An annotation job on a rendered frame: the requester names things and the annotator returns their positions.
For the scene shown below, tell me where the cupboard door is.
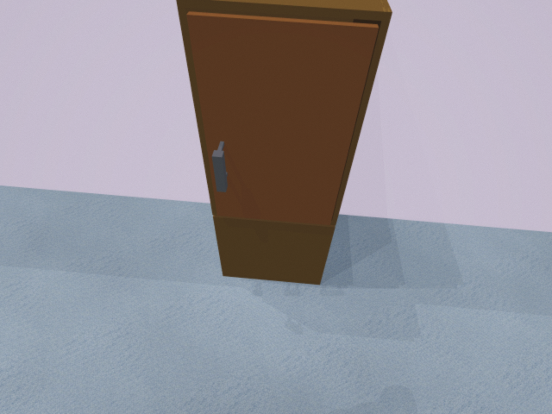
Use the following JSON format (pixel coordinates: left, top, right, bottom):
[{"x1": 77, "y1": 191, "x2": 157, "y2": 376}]
[{"x1": 186, "y1": 11, "x2": 379, "y2": 225}]

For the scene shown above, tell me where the handle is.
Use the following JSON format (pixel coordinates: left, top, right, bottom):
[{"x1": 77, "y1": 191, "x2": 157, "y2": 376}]
[{"x1": 212, "y1": 141, "x2": 228, "y2": 192}]

